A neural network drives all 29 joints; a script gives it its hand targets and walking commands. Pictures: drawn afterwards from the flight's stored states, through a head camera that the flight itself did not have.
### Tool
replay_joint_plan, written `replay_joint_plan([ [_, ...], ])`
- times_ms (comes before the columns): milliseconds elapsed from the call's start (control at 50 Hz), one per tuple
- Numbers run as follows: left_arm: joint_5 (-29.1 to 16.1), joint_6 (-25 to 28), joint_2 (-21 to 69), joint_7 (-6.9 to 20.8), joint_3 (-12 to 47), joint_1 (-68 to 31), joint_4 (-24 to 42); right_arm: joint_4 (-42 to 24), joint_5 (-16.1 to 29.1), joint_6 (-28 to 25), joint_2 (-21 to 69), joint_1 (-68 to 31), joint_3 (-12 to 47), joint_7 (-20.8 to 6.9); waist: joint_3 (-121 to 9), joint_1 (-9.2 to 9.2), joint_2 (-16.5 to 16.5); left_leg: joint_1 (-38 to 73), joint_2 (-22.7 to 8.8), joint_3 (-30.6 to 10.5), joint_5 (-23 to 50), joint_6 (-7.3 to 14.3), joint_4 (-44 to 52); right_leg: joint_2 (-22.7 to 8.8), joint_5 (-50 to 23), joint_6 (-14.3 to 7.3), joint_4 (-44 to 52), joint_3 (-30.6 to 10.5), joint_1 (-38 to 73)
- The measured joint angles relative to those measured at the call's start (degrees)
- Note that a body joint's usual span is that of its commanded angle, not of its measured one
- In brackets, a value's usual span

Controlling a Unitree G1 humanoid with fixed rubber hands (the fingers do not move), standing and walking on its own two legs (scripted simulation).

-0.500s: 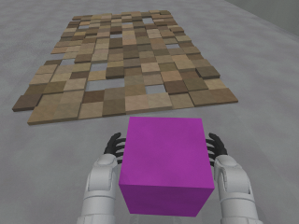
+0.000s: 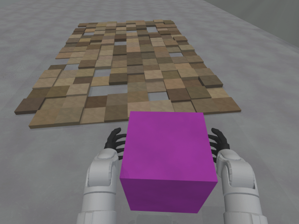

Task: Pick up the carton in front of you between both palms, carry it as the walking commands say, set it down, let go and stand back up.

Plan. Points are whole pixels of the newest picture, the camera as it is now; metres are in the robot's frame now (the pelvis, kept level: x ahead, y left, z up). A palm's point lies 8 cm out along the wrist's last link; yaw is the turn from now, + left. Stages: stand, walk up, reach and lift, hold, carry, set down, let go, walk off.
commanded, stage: carry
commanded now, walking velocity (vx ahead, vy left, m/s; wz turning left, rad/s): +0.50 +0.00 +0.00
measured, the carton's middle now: (165, 164) +0.31 -0.01 +0.01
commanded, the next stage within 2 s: none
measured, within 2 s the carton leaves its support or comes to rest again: neither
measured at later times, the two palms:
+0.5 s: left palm (108, 104) +0.49 +0.19 +0.09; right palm (193, 101) +0.50 -0.11 +0.10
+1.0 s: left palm (128, 69) +0.82 +0.16 +0.06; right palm (187, 69) +0.83 -0.14 +0.06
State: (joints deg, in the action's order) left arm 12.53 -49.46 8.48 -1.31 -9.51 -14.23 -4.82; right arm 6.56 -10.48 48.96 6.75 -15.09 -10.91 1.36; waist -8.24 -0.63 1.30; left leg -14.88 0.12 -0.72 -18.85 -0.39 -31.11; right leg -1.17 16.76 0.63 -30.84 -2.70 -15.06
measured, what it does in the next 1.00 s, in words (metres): walks ahead: right foot, then left foot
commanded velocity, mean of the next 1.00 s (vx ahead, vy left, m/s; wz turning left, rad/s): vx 0.50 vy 0.00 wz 0.00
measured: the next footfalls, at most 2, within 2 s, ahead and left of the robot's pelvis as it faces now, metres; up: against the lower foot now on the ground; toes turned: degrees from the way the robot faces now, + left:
right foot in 0.20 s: +0.12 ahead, -0.11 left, +0.00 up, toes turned -9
left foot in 0.48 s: +0.35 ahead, +0.12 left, +0.00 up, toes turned +12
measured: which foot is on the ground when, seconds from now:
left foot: down 0.00-0.20, up 0.22-0.46, down 0.48-0.96, up 0.98-1.00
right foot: down 0.00-0.02, up 0.04-0.18, down 0.20-0.50, up 0.52-0.92, down 0.94-1.00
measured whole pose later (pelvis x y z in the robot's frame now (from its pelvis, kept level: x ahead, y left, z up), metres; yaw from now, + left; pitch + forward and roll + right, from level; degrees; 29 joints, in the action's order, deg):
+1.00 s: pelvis +0.56 +0.00 -0.02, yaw +2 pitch +4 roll -1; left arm 6.2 -68.4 7.7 -4.9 -5.6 -9.7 15.7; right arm -16.4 -5.9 68.7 7.5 -9.4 -8.0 5.2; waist -4.9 0.6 -2.3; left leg -8.9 -5.8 4.8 -27.2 -1.0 -54.0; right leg -1.9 9.8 -6.3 -33.4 15.9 -27.5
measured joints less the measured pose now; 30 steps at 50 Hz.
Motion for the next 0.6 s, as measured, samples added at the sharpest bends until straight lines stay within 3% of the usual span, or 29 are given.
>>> replay_joint_plan([
  [40,-1.26,-3.01,-0.93,-0.61,0.53,0.85,2.82,-1.3,0.93,2.76,0.01,-0.52,0.99,0.71,-1.55,0.38,-0.2,0.11,0.01,0.89,2.25,0.42,0.7,-0.59,5.39,-0.02,-4.23,0.7,-2.0],
  [100,-4.41,-7.86,-3.49,-1.02,1.04,1.37,5.93,-3.98,1.6,7.26,0.58,-0.34,3.21,2.57,-2.62,0.85,-1.63,1.28,-1.25,1.81,0.74,0.83,2.36,-0.71,9.21,-0.11,-8.86,5.17,-5.51],
  [180,-7.4,-13.12,-4.46,-2.07,1.98,0.18,10.02,-11.86,2.66,13.38,0.38,1.29,4.6,4.52,-1.89,1.02,-3.0,3.21,-2.81,1.2,-0.67,0.05,4.11,0.69,3.19,-0.28,1.31,10.38,-4.71],
  [220,-7.47,-14.52,-3.03,-2.56,2.31,-0.25,12.13,-16.08,3.32,15.56,-0.15,2.22,3.83,4.67,-1.81,0.74,-3.45,1.69,-3.39,1.16,-4.11,0.08,-1.29,0.86,-4.04,-1.65,4.18,12.02,-3.16],
  [300,-5.7,-17.13,-0.2,-3.7,4.24,3.07,16.4,-20.29,5.72,18.67,-0.48,5.11,1.79,4.29,-2.39,0.49,-1.35,-7.73,-2.68,4.91,-10.8,0.9,-17.99,-0.98,-0.05,-2.35,3.98,13.18,-0.75],
  [360,-5.96,-19.5,-0.86,-3.85,4.76,5.57,20.87,-22.41,5.58,19.91,1.06,6.19,2.18,4.26,-1.48,0.88,0.15,-12.78,-2.75,7.18,-7.13,0.7,-16.78,-2.15,0.31,-1.0,8.19,12.7,3.56],
  [440,-6.53,-21.09,-0.86,-3.98,4.17,5.52,25.32,-25.85,5.56,20.74,0.87,6.07,3.75,4.26,0.1,2.04,0.69,-14.59,-3.02,9.63,2.52,0.31,-4.87,-3.23,3.02,0.71,10.19,12.29,9.1],
  [480,-6.74,-21.57,-0.81,-4.0,3.63,4.94,26.79,-26.94,5.42,21.17,0.97,5.2,3.93,4.26,0.56,2.33,0.74,-12.48,-2.67,12.31,6.46,0.5,1.22,-4.27,7.02,2.0,6.73,11.72,10.73],
  [500,-6.84,-21.75,-0.85,-4.0,3.08,4.59,27.33,-26.87,5.33,21.18,1.1,4.5,4.1,4.25,0.66,2.45,1.02,-11.34,-2.46,13.53,9.88,2.11,1.44,-5.24,9.86,2.34,2.6,11.18,10.42],
  [540,-7.35,-21.96,-1.45,-3.98,1.79,4.12,26.86,-24.8,4.73,20.76,1.34,3.15,4.86,4.25,0.7,1.87,1.31,-10.95,-2.25,15.02,7.84,4.62,-2.61,-6.35,11.22,1.74,-12.89,8.63,4.62],
  [600,-7.47,-22.74,-1.16,-3.99,1.08,3.65,24.78,-23.38,4.1,21.59,1.31,3.33,4.82,4.25,1.33,1.15,-0.15,-7.09,-2.35,15.29,4.05,4.93,-0.49,-4.67,9.04,-0.32,-32.0,6.62,-6.63],
])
